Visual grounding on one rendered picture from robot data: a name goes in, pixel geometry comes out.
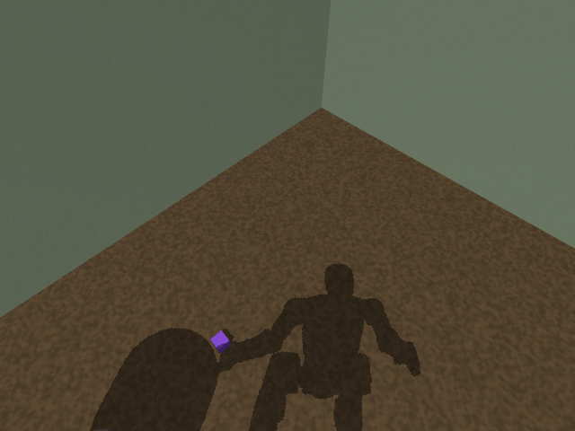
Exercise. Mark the cube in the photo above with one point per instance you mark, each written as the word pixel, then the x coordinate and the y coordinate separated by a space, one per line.
pixel 220 341

